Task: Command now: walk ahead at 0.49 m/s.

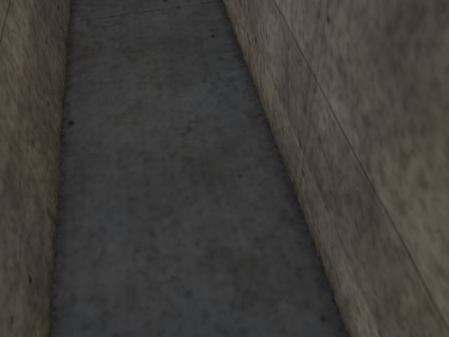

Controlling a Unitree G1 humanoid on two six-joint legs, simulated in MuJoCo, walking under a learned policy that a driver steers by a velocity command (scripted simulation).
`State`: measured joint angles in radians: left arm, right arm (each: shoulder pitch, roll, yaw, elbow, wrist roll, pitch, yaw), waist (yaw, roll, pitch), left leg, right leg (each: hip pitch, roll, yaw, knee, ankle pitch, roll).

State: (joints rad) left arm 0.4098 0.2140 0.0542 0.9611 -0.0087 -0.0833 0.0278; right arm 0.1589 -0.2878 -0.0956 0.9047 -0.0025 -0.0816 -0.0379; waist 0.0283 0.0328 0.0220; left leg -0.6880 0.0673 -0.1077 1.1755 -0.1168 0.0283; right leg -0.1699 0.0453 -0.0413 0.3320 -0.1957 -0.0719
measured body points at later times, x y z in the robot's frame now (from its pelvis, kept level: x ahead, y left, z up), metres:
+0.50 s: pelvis +0.30 +0.09 -0.02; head +0.38 +0.09 +0.43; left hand +0.37 +0.38 -0.13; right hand +0.45 -0.18 -0.15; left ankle +0.38 +0.17 -0.75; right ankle +0.28 -0.08 -0.64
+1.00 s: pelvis +0.40 +0.09 +0.00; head +0.44 +0.08 +0.44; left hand +0.34 +0.38 -0.11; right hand +0.66 -0.08 -0.12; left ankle +0.31 +0.22 -0.67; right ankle +0.48 -0.03 -0.75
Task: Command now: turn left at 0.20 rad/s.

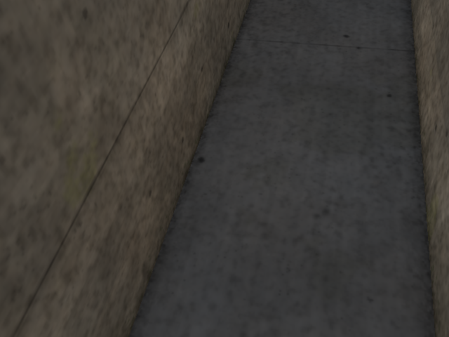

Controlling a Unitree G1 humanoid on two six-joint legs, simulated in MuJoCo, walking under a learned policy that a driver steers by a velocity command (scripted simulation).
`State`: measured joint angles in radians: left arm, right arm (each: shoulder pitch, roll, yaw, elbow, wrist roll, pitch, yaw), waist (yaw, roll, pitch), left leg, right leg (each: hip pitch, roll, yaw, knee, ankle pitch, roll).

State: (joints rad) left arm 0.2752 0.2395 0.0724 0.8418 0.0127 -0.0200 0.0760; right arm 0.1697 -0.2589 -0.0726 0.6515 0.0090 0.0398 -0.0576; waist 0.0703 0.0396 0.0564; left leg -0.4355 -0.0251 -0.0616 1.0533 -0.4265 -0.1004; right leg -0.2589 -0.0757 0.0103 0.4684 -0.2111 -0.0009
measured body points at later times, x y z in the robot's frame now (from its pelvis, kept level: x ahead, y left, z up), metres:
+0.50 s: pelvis +0.02 +0.05 +0.00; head +0.03 +0.06 +0.45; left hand +0.06 +0.33 -0.14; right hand +0.17 -0.18 -0.11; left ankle -0.02 +0.14 -0.74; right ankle +0.03 -0.13 -0.74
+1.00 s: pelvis +0.03 +0.05 +0.00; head +0.05 +0.06 +0.45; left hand +0.04 +0.32 -0.15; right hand +0.14 -0.19 -0.13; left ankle -0.02 +0.14 -0.74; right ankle +0.03 -0.13 -0.74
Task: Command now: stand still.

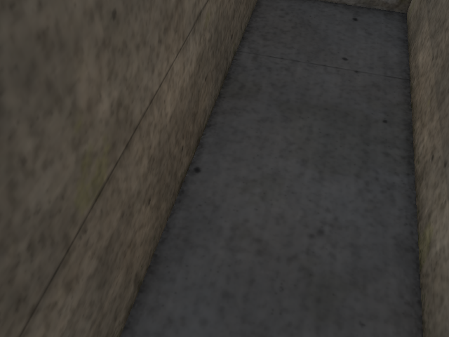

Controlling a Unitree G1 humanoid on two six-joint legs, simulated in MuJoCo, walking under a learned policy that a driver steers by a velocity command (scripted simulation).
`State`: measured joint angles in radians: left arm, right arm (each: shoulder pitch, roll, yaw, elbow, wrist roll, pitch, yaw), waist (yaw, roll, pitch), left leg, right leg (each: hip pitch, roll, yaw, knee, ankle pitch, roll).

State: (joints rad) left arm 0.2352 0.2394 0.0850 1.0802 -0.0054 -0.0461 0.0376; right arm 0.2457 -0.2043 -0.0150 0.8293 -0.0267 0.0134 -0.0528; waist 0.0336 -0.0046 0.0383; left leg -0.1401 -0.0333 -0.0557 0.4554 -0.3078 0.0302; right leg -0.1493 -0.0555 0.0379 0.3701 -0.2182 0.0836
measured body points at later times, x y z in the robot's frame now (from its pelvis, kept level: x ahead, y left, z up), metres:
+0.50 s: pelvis +0.00 +0.00 +0.00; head +0.02 +0.01 +0.45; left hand +0.01 +0.27 -0.16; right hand +0.07 -0.25 -0.13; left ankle -0.04 +0.10 -0.74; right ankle -0.01 -0.17 -0.74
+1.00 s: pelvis +0.15 -0.10 +0.00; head +0.14 -0.12 +0.45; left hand +0.06 +0.16 -0.14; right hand +0.23 -0.36 -0.14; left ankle +0.16 +0.06 -0.64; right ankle +0.10 -0.17 -0.74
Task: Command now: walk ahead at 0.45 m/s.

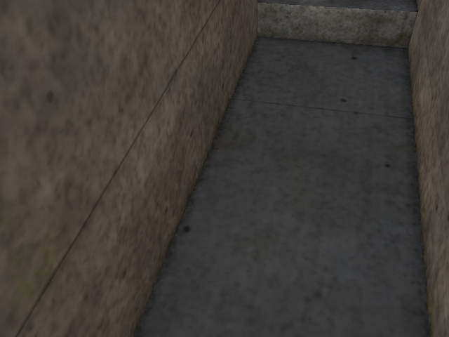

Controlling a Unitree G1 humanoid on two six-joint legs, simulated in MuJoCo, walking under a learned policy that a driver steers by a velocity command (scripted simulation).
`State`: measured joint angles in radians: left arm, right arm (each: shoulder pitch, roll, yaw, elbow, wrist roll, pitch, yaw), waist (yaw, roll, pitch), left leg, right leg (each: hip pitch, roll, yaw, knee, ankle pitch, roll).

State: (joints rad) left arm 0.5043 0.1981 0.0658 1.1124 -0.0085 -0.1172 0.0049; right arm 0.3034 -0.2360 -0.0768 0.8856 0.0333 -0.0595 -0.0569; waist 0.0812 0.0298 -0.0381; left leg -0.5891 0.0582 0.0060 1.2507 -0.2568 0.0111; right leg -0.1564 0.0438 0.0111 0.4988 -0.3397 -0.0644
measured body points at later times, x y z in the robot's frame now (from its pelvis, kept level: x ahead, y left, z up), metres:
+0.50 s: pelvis +0.31 +0.04 +0.00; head +0.33 +0.04 +0.45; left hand +0.34 +0.33 -0.13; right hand +0.38 -0.22 -0.13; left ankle +0.32 +0.12 -0.74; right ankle +0.22 -0.12 -0.62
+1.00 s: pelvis +0.64 -0.04 -0.01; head +0.70 -0.04 +0.44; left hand +0.73 +0.24 -0.14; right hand +0.69 -0.33 -0.13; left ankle +0.53 +0.10 -0.62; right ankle +0.71 -0.14 -0.74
